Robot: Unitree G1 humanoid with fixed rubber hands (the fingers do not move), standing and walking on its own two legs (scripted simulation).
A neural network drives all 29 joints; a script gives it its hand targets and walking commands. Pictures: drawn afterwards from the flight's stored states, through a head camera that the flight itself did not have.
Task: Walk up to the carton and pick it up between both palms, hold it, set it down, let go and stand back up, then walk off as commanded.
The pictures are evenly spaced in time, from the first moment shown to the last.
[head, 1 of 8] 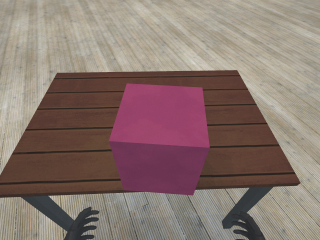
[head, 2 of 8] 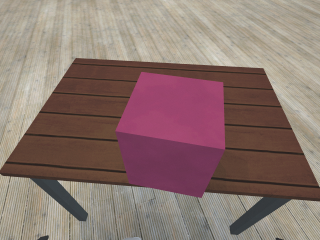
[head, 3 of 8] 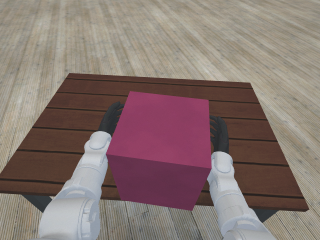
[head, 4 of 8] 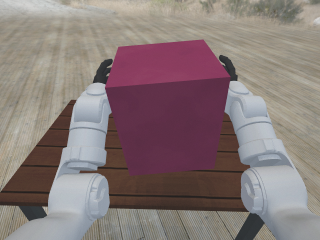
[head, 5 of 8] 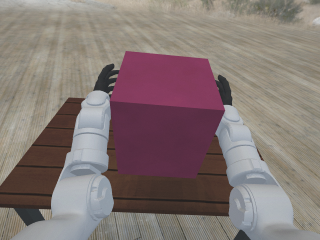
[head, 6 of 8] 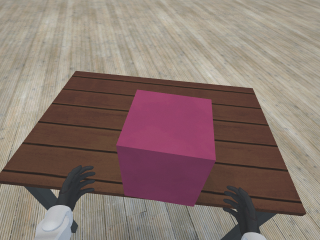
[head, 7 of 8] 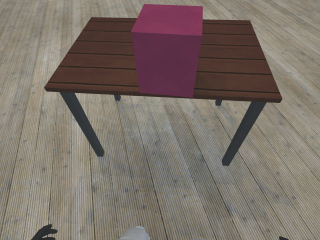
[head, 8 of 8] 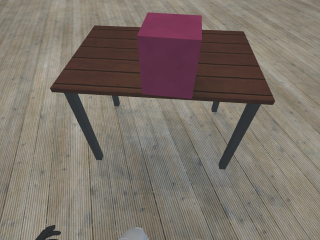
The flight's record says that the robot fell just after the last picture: no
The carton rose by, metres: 0.23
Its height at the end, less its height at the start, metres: +0.00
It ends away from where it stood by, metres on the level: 0.00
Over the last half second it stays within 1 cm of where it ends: yes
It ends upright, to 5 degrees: yes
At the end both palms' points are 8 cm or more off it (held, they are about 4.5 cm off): yes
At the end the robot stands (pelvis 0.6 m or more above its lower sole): yes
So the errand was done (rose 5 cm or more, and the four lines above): yes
